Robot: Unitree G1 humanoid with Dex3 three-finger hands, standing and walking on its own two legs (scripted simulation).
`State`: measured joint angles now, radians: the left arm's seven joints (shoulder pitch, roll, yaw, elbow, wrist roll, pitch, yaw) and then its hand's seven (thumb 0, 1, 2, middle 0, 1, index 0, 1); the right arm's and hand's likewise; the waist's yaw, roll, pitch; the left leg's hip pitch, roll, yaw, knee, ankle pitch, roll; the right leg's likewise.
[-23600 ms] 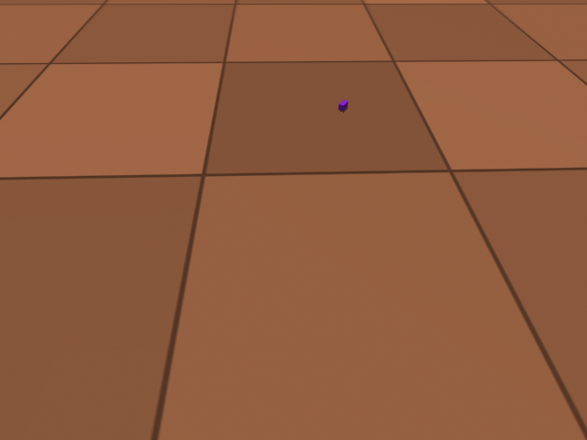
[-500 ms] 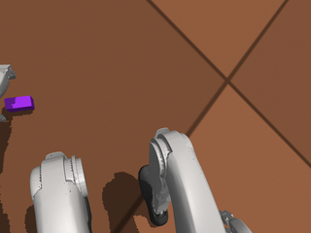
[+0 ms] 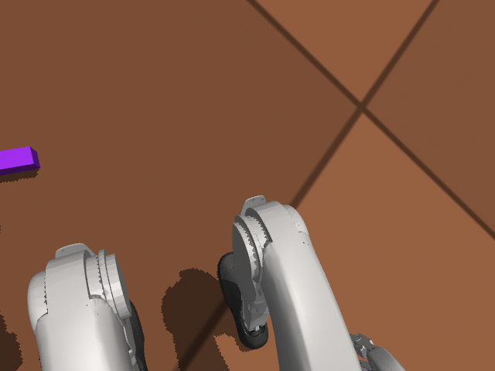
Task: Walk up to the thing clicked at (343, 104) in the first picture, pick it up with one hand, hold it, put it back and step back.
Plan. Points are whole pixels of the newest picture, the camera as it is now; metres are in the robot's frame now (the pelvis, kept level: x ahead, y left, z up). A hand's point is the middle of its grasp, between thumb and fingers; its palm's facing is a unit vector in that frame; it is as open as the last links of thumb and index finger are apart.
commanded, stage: close in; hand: left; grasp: from above
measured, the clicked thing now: (14, 161) +0.50 +0.27 -0.30
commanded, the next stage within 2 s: rest palm in 0.16 s
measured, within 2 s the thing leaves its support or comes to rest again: neither
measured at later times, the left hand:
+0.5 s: hand out of the picture +0.48 +0.27 -0.22, palm faces -0.47 -0.08 -0.88, open 12.3 cm
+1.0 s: hand (11, 162) +0.48 +0.27 -0.25, palm faces -0.45 -0.08 -0.89, open 12.8 cm
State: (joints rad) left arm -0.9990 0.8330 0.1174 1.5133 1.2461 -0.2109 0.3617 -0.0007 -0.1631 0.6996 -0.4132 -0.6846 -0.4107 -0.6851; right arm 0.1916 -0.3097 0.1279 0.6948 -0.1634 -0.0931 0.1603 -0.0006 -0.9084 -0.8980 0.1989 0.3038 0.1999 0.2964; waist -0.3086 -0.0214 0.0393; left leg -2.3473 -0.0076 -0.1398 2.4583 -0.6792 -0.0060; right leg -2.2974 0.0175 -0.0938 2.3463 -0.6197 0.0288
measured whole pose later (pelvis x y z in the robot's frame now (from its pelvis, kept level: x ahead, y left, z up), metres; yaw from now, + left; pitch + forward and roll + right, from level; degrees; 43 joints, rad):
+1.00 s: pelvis +0.01 +0.01 -0.01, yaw -5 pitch +29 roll -13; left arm -1.06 0.97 0.13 1.74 1.37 -0.26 0.62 0.00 -0.26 0.80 -0.31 -0.71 -0.30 -0.73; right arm 0.15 -0.34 0.26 0.67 -0.26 -0.20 0.24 0.00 -0.90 -0.90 0.20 0.30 0.20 0.30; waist -0.41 -0.12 0.13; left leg -2.35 0.00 -0.22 2.56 -0.74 0.00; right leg -2.27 0.04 -0.16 2.38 -0.64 0.05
